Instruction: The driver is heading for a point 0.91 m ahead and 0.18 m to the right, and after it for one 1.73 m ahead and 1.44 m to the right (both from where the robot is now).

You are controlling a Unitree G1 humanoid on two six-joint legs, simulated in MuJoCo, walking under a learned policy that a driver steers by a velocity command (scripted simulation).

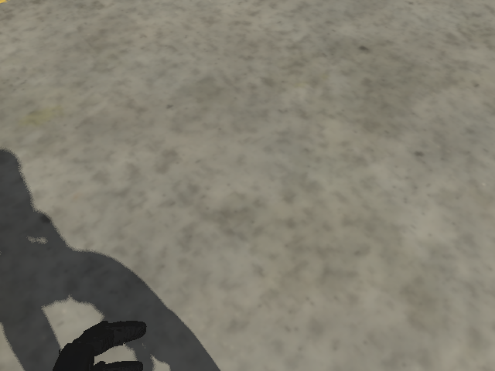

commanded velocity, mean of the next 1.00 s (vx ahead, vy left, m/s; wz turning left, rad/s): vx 0.49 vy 0.00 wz -0.27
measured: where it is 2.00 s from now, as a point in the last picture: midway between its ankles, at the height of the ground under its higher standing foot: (303, 224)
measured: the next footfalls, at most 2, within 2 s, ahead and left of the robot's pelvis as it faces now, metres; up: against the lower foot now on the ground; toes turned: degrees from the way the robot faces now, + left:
left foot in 0.54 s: +0.48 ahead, +0.14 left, +0.00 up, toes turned -4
right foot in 1.10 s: +0.69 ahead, -0.19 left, +0.00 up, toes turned -26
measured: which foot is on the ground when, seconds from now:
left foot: down 0.00-0.02, up 0.04-0.52, down 0.54-1.00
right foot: down 0.00-0.54, up 0.56-1.00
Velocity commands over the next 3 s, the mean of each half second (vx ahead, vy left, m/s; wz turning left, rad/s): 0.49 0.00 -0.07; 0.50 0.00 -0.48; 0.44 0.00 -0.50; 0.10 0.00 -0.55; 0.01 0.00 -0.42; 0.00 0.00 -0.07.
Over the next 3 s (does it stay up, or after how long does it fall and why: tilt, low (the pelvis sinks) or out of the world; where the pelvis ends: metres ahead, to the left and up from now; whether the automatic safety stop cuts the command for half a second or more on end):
stays up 0.87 -0.23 0.02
